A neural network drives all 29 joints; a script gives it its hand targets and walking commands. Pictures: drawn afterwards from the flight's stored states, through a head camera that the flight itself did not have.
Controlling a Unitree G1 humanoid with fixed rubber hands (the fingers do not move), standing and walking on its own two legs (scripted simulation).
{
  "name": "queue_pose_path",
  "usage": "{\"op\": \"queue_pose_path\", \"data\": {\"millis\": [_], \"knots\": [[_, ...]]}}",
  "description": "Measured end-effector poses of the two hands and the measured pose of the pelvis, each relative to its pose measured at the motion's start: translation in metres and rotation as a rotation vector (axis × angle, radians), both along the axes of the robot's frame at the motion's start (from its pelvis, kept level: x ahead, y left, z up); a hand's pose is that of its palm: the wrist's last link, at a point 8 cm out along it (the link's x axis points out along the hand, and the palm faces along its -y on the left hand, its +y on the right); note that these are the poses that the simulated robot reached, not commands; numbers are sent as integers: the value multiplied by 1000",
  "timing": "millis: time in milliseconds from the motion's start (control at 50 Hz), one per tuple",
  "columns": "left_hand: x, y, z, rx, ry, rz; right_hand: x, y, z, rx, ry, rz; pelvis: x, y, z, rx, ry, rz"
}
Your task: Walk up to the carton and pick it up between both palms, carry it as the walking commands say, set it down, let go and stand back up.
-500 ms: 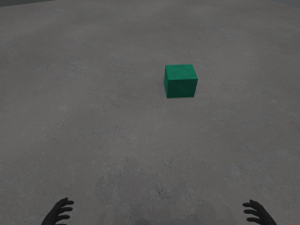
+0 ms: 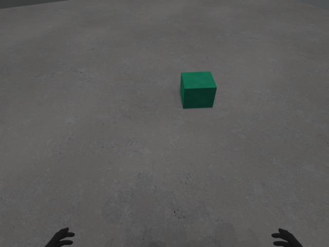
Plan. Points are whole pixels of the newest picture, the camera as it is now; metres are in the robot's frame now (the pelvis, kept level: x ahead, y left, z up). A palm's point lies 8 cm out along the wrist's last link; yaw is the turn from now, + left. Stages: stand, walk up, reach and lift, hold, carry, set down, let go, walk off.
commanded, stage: stand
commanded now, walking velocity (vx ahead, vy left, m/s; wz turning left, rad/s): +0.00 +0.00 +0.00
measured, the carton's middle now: (196, 90) +1.57 -0.26 -0.64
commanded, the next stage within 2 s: walk up in 0.54 s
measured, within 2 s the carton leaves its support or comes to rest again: neither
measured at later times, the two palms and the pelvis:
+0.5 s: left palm out of the picture +0.11 +0.31 -0.08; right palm out of the picture +0.12 -0.31 -0.08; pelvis +0.00 +0.00 +0.02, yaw +0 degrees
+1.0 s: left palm (46, 239) +0.18 +0.30 -0.04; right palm out of the picture +0.09 -0.43 -0.06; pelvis +0.04 -0.05 +0.00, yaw -6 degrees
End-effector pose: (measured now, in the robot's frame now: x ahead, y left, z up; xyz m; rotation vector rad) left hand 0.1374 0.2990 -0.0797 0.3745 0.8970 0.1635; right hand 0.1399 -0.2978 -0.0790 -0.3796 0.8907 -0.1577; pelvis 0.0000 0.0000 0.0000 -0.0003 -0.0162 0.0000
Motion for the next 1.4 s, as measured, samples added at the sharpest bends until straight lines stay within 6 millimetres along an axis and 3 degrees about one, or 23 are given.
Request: {"op": "queue_pose_path", "data": {"millis": [740,800,880,940,1000,1040,1140,1220,1300,1400], "knots": [[-35,10,2,-1,169,57,-36,-13,2,4,163,-78,-3,-1,22,2,-22,-5],[-28,12,7,3,158,14,-40,-29,10,-4,102,-102,1,-3,21,16,-8,-40],[2,9,24,30,115,-56,-64,-71,22,-63,99,-166,10,-16,21,24,-4,-69],[26,3,35,51,91,-84,-68,-104,25,-99,100,-190,24,-29,18,20,-10,-90],[40,-1,35,106,66,-81,-50,-133,19,-118,76,-187,41,-50,4,18,-18,-104],[36,-2,31,135,58,-56,-27,-139,14,-110,52,-174,49,-59,-2,3,-17,-106],[17,-16,30,110,118,19,35,-124,18,-36,4,-87,79,-69,9,-23,-21,-102],[24,-26,28,77,153,22,73,-113,25,1,2,-58,109,-72,16,-19,-16,-107],[53,-26,22,60,177,2,118,-107,37,-2,-27,-47,143,-69,18,-21,-11,-115],[123,-12,5,52,164,-39,180,-101,47,-56,-83,-43,196,-55,7,-18,-1,-123]]}}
